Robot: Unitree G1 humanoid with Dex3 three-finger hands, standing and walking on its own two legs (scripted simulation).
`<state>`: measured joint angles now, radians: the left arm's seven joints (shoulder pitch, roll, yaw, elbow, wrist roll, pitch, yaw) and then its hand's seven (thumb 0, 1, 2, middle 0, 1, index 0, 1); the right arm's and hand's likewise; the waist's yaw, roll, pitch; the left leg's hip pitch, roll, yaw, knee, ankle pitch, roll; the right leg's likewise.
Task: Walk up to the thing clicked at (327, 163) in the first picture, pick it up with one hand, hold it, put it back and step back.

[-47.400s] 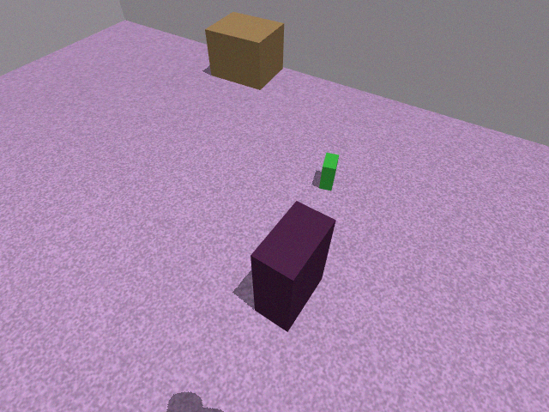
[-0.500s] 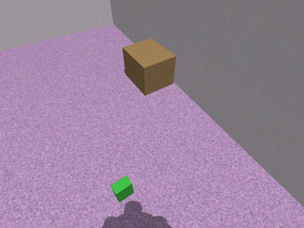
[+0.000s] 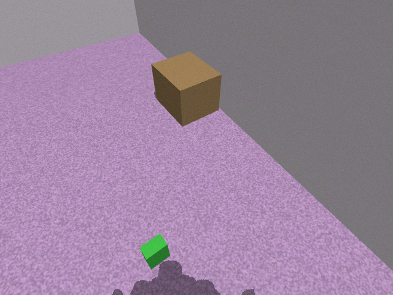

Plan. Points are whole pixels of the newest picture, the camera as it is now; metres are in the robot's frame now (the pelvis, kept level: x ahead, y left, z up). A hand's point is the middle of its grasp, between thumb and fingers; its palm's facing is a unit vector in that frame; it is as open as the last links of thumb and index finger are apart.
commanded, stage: stand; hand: left
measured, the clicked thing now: (155, 251) +0.44 +0.20 -0.71
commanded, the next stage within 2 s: step back in 0.68 s
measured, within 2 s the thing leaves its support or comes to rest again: neither
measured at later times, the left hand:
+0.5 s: hand out of the picture +0.07 +0.24 -0.16, palm faces -0.03 -0.94 -0.35, open 7.4 cm
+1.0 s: hand out of the picture +0.10 +0.30 -0.18, palm faces -0.03 -0.93 -0.37, open 7.4 cm
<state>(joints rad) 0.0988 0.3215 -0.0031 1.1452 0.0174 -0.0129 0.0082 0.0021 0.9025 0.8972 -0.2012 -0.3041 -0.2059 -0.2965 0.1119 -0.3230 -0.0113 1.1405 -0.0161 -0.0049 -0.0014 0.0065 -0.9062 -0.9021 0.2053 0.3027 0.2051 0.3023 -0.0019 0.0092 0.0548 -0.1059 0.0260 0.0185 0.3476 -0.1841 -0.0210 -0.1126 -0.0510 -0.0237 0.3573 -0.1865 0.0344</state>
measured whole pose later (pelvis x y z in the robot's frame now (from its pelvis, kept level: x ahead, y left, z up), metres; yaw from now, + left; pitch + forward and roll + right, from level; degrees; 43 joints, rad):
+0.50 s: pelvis +0.01 -0.01 +0.00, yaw +0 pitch -3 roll +0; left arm 0.11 0.33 0.00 1.16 0.02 -0.01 0.00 0.00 0.90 0.90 -0.20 -0.30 -0.21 -0.30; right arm 0.11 -0.33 -0.02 1.16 -0.02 0.00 0.00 0.01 -0.91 -0.90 0.20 0.30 0.20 0.30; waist 0.00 0.01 0.06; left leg -0.09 0.04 0.02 0.31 -0.17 -0.03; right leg -0.11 -0.04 -0.02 0.34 -0.18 0.02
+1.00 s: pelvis -0.03 +0.03 -0.03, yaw +0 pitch +0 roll -1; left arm 0.02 0.40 0.06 0.96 0.01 0.06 0.02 0.00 0.90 0.90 -0.20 -0.30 -0.21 -0.30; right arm 0.12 -0.39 -0.07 1.00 -0.01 0.03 0.01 0.00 -0.91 -0.90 0.20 0.30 0.20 0.30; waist -0.02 -0.03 0.17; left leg -0.28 -0.03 0.00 0.66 -0.39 0.04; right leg -0.38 -0.05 0.04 0.68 -0.33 0.00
